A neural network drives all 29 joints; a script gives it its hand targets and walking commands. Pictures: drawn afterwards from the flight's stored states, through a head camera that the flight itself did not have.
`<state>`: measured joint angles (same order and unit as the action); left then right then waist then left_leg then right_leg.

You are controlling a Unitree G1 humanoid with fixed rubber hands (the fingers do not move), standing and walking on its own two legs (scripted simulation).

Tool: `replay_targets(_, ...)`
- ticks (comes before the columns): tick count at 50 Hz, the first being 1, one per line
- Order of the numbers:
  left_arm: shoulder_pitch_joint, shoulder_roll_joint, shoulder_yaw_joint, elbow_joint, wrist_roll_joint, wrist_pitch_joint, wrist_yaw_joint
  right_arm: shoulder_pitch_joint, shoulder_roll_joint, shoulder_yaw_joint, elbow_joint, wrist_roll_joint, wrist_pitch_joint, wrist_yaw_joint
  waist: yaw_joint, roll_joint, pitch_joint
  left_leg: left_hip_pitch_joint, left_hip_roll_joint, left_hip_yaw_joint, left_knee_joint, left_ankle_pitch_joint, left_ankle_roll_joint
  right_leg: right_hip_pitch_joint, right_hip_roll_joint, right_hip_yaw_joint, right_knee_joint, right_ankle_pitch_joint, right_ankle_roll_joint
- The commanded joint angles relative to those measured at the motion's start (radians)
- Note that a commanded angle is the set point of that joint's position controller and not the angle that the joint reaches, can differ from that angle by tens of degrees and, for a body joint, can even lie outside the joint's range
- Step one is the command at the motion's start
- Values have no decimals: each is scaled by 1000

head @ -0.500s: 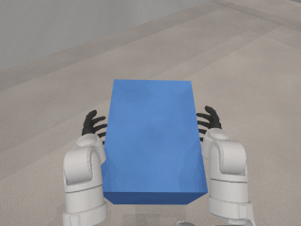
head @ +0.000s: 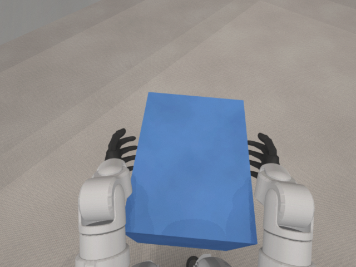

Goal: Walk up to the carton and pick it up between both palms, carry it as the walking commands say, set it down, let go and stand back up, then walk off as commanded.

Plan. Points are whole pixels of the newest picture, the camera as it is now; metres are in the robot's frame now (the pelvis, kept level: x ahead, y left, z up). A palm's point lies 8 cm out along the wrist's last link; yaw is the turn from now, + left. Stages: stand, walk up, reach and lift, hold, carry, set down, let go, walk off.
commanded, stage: carry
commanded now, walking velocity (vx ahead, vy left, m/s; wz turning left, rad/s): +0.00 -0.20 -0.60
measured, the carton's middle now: (188, 174) +0.33 -0.01 -0.02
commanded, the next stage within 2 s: none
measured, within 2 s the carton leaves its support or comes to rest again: neither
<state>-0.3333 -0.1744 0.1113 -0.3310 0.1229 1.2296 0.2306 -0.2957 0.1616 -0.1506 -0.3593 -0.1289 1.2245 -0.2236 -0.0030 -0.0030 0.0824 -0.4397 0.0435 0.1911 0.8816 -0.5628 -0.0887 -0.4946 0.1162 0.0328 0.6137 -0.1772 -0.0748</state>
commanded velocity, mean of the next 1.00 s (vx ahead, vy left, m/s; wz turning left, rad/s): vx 0.00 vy -0.20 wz -0.60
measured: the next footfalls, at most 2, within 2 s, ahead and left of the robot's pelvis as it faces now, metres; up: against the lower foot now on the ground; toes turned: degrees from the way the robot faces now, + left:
left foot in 0.04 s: +0.01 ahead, +0.07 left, +0.00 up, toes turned +9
right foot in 0.42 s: +0.10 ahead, -0.28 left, +0.00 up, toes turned -13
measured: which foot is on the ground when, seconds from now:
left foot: up 0.00-0.02, down 0.04-0.40, up 0.42-0.62, down 0.64-0.96, up 0.98-1.00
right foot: down 0.00-0.02, up 0.04-0.40, down 0.42-0.64, up 0.66-0.94, down 0.96-1.00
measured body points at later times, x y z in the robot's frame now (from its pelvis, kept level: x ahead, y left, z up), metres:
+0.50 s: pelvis -0.02 -0.15 -0.02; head -0.03 -0.16 +0.43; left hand +0.30 -0.09 +0.10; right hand +0.21 -0.38 +0.08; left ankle -0.03 +0.02 -0.69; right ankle +0.06 -0.27 -0.72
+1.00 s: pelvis -0.11 -0.31 -0.02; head -0.11 -0.31 +0.43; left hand +0.21 -0.35 +0.09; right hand +0.04 -0.60 +0.09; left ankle -0.08 -0.11 -0.69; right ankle -0.13 -0.46 -0.73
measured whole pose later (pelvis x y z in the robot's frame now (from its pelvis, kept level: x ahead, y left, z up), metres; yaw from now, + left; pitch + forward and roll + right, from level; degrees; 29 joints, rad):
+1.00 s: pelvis -0.11 -0.31 -0.02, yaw -35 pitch +1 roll -1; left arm -0.26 -0.15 0.09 -0.41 0.12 1.30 0.25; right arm -0.27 0.15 -0.11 -0.36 -0.12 1.25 -0.22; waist 0.00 -0.01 -0.04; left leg -0.29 0.36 0.24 0.94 -0.59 -0.15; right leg -0.47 0.02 0.02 0.73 -0.25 -0.01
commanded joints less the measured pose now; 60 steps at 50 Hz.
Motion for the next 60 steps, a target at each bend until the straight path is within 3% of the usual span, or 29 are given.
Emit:
replay_targets(1, -503, -1074, -723, -381, -466, -62, -263, -464, 1138, 720, -248, 515, -70, 286, -4, 383, -635, 740, 603, -387, -400, 1156, 261, -339, -50, -2, 541, -395, 62)
replay_targets(3, -415, -1082, -735, -315, -442, -43, -252, -414, 1103, 715, -267, 491, -54, 285, 8, 178, -578, 742, 513, -227, -302, 1365, 220, -348, -124, -18, 604, -321, 77)
replay_targets(6, -363, -1027, -701, -253, -428, -22, -259, -344, 1041, 696, -196, 449, -30, 273, 2, 98, -515, 704, 452, -122, -281, 1211, 194, -344, -130, -63, 524, -220, 102)
replay_targets(11, -413, -987, -719, -204, -427, 26, -250, -330, 974, 646, -127, 417, 15, 273, 3, 291, -423, 546, 386, 48, -245, 1108, 95, -203, -104, -156, 366, -170, 110)
replay_targets(16, -336, -949, -641, -96, -400, 59, -247, -344, 941, 618, -81, 396, 35, 259, 15, 304, -519, 488, 404, 108, -69, 959, 22, 54, -116, -132, 0, -82, 71)
replay_targets(17, -341, -982, -647, -107, -409, 58, -254, -359, 964, 630, -85, 400, 34, 259, 44, 207, -540, 426, 345, 113, 88, 904, -17, 192, -65, -90, -167, 42, 55)
replay_targets(19, -308, -973, -634, -94, -412, 43, -261, -341, 989, 654, -97, 402, 24, 258, 17, -284, -598, -16, 145, 49, 359, -161, -61, 550, -285, 294, -29, 1127, -45)
replay_targets(20, -301, -973, -632, -126, -411, 29, -263, -383, 1004, 680, -124, 423, 15, 266, 13, -368, -563, -96, 104, -43, 367, -257, -45, 495, -302, 339, 12, 1287, -61)
replay_targets(21, -321, -939, -604, -131, -401, 38, -267, -385, 1006, 688, -71, 423, 26, 262, -4, -283, -529, -51, 79, -48, 374, -312, -22, 389, -314, 373, -71, 989, -34)
replay_targets(24, -309, -937, -572, -114, -379, 39, -288, -448, 992, 722, -122, 428, 28, 259, 16, -379, -423, 83, -13, -3, 210, -88, 32, 167, -202, 319, -387, -97, 59)
replay_targets(29, -350, -1058, -628, -89, -401, -1, -298, -452, 1113, 726, -137, 461, -13, 257, -30, -345, -601, 701, 25, 11, -472, 65, 113, -21, -46, 115, -395, 7, 212)
replay_targets(30, -331, -1076, -660, -114, -408, -12, -289, -491, 1091, 724, -213, 485, -29, 259, -37, 11, -663, 791, 223, -185, -600, 161, 149, -37, 22, 41, -91, -114, 204)
replay_targets(31, -382, -1081, -680, -199, -447, -26, -295, -475, 1098, 711, -235, 486, -48, 262, -47, 342, -654, 596, 572, -412, -574, 214, 278, -67, 28, 1, 409, -291, 162)
replay_targets(32, -466, -1095, -690, -278, -453, -40, -292, -539, 1139, 751, -288, 503, -58, 274, -20, 254, -522, 465, 662, -363, -591, 459, 290, -148, -87, 41, 633, -320, 131)
replay_targets(34, -477, -1089, -748, -281, -447, -28, -266, -449, 1095, 697, -223, 472, -44, 283, 23, 203, -383, 523, 529, -146, -447, 748, 175, -350, -153, 11, 674, -238, 90)
replay_targets(35, -472, -1053, -728, -279, -431, -22, -269, -440, 1081, 694, -185, 464, -23, 289, 24, 152, -399, 475, 515, -67, -438, 656, 182, -307, -204, 24, 695, -218, 106)
replay_targets(37, -489, -1064, -753, -327, -452, -10, -264, -400, 1075, 686, -203, 476, -20, 295, 15, 249, -400, 591, 429, -5, -335, 944, 146, -286, -143, -69, 543, -205, 105)
replay_targets(40, -415, -956, -702, -239, -436, 36, -252, -309, 980, 642, -105, 417, 25, 261, 10, 321, -418, 522, 422, 86, -230, 1001, 66, -111, -146, -109, 255, -213, 98)
replay_targets(44, -370, -965, -699, -168, -446, 67, -245, -209, 951, 589, -49, 389, 42, 258, 8, 404, -506, 486, 357, 105, 28, 1163, 15, 133, -9, -222, -46, -151, 72)
replay_targets(45, -399, -953, -708, -216, -447, 59, -243, -183, 947, 567, -35, 368, 47, 254, 33, 245, -565, 353, 315, 118, 179, 941, -22, 308, -34, -111, -148, 149, 50)
replay_targets(46, -325, -929, -652, -121, -411, 66, -241, -219, 938, 598, -30, 372, 49, 250, 14, -71, -562, 82, 216, 81, 327, 105, -50, 493, -203, 130, -100, 731, -15)
replay_targets(47, -355, -959, -646, -143, -420, 57, -252, -316, 1009, 653, -68, 406, 46, 265, 0, -342, -533, -135, 119, 3, 425, -301, -66, 533, -326, 346, -22, 1180, -63)
replay_targets(49, -382, -971, -651, -193, -426, 45, -258, -318, 1034, 660, -29, 418, 30, 269, -2, -170, -507, -158, 82, -77, 446, -278, -33, 441, -366, 415, -66, 997, -82)
replay_targets(52, -377, -1038, -632, -181, -429, 21, -278, -449, 1079, 733, -171, 467, 3, 270, 9, -257, -468, -50, 48, -69, 308, -97, -9, 364, -223, 303, -168, 468, -15)
replay_targets(54, -340, -1075, -594, -136, -425, 0, -291, -553, 1130, 790, -244, 500, -12, 256, 12, -361, -540, -8, -26, -37, 160, -45, -1, 464, -154, 330, -224, 525, 41)
replay_targets(55, -308, -1117, -606, -127, -421, -17, -290, -534, 1133, 786, -285, 512, -29, 260, 10, -307, -609, 10, -24, -54, 85, -29, 3, 479, -178, 341, -210, 614, 13)
replay_targets(58, -428, -1097, -659, -244, -448, -47, -289, -455, 1142, 756, -243, 508, -44, 255, -20, -261, -651, 322, -56, -27, -221, 27, 58, 309, -168, 267, -302, 491, 115)
replay_targets(59, -432, -1110, -707, -249, -454, -40, -282, -396, 1129, 722, -250, 486, -44, 259, -33, -176, -667, 534, -21, -34, -417, 106, 86, 180, -124, 207, -269, 387, 135)
replay_targets(60, -439, -1086, -720, -289, -461, -47, -266, -393, 1121, 690, -236, 497, -53, 260, -43, 40, -703, 708, 139, -147, -625, 334, 122, 65, -62, 141, -101, 156, 159)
